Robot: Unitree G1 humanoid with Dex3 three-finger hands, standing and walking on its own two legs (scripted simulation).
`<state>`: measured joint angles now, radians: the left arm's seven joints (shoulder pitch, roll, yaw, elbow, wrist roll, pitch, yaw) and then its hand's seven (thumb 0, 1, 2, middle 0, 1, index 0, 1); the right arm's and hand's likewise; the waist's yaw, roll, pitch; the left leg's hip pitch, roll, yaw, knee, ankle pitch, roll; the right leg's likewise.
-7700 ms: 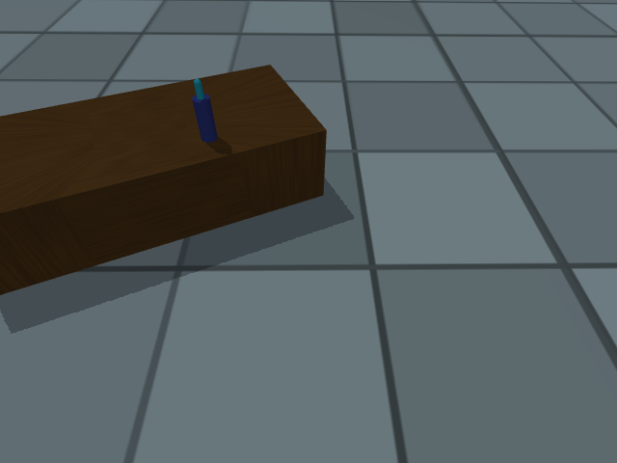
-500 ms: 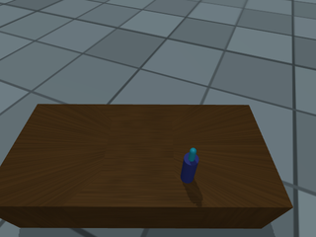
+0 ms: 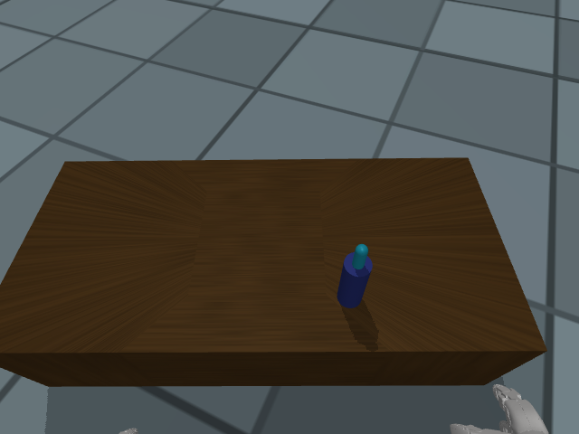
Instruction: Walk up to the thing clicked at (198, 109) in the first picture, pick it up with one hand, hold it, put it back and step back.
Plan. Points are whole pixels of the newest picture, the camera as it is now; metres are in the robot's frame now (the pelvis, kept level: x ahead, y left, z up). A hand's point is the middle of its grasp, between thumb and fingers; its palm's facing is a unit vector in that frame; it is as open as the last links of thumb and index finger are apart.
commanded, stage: go down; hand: right
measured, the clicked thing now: (355, 274) +0.50 -0.13 -0.29
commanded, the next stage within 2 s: none
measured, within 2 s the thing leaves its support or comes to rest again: neither
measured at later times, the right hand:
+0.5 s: hand out of the picture +0.16 -0.27 -0.15, palm faces +0.04 +0.95 -0.32, open 17.5 cm
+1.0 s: hand out of the picture +0.15 -0.27 -0.14, palm faces +0.05 +0.95 -0.32, open 17.6 cm
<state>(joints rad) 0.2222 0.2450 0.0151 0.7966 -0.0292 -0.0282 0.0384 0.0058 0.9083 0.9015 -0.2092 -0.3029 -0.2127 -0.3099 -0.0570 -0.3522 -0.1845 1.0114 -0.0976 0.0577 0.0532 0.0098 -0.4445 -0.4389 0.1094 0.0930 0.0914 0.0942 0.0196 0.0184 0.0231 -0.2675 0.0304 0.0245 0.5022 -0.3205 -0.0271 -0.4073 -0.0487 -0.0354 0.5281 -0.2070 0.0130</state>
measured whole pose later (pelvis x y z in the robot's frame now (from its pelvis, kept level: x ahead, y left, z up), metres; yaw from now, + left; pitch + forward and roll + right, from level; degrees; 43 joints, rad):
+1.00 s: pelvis +0.01 +0.00 -0.05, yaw -1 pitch +12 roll +3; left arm 0.26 0.24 -0.01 0.59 -0.03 -0.15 0.14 0.01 0.89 0.90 -0.20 -0.30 -0.20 -0.31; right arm 0.32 -0.38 -0.20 0.29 -0.01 0.44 0.12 0.00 0.57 -0.02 0.06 0.05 0.06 0.05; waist 0.04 -0.03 -0.12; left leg -0.55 0.01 0.06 0.88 -0.53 -0.02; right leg -0.74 -0.07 0.03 0.94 -0.41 0.02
